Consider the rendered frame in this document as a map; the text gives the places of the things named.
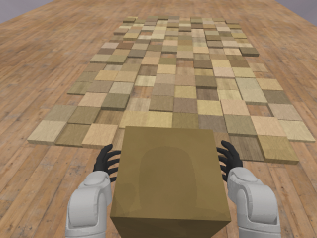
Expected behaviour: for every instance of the left robot forearm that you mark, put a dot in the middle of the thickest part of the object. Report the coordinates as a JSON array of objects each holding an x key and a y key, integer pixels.
[{"x": 86, "y": 215}]

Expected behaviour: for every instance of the robot right hand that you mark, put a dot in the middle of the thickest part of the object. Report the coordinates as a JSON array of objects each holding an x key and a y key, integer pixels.
[{"x": 232, "y": 160}]

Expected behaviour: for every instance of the right robot forearm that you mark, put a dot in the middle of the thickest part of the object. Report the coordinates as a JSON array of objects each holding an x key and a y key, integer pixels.
[{"x": 256, "y": 204}]

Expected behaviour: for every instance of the carton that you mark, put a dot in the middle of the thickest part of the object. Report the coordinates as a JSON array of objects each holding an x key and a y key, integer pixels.
[{"x": 169, "y": 184}]

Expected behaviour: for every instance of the robot left hand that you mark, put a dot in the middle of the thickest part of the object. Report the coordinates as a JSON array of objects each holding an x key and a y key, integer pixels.
[{"x": 102, "y": 163}]

